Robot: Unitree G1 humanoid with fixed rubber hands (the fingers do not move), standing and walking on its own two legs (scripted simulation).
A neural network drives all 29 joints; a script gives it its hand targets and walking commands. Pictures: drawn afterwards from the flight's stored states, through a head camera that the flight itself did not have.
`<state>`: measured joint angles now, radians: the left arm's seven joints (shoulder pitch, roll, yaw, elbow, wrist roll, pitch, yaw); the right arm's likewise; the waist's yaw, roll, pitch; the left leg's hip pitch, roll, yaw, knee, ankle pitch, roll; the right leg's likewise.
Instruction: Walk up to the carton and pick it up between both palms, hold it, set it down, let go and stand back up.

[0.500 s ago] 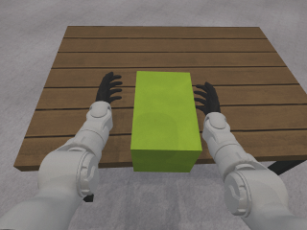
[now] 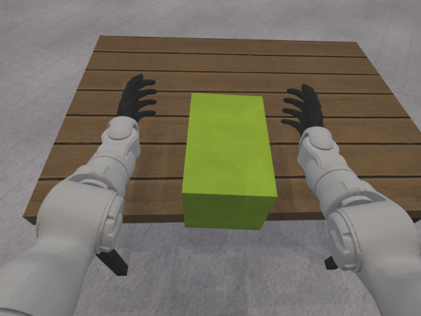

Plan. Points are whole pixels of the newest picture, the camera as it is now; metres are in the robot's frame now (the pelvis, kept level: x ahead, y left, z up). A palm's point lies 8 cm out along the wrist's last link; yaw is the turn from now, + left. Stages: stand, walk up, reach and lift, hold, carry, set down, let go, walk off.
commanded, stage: set down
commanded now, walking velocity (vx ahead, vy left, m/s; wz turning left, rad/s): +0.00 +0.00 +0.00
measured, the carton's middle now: (224, 159) +0.46 +0.02 +0.00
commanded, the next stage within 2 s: none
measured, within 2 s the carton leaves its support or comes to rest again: neither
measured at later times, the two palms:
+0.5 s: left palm (123, 97) +0.45 +0.21 +0.17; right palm (321, 113) +0.46 -0.14 +0.16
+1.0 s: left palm (114, 136) +0.40 +0.22 +0.12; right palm (311, 152) +0.41 -0.13 +0.11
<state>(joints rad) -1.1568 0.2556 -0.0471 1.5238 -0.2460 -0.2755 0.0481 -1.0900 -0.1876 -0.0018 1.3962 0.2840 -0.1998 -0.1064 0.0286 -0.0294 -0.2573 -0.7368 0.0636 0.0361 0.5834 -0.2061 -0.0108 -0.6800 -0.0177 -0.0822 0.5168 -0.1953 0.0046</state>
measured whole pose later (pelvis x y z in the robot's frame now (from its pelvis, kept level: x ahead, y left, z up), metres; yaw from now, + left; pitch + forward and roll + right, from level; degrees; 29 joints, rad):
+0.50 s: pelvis +0.01 -0.01 +0.02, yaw +0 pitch +11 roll -1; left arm -1.11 0.30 0.00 1.32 -0.20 -0.02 0.04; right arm -1.05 -0.17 0.03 1.22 0.32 0.03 -0.18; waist 0.02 -0.04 -0.16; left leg -0.46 0.06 0.04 0.43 -0.16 -0.03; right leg -0.41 -0.01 -0.08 0.37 -0.16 -0.01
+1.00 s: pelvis +0.01 -0.01 +0.02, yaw -1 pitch +3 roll -1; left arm -0.66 0.22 0.17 0.74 -0.07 0.14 -0.01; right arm -0.66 -0.10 0.08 0.82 0.28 0.00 -0.24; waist 0.05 -0.02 -0.02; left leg -0.26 0.07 0.06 0.39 -0.18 -0.03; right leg -0.21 0.00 -0.06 0.31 -0.15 0.00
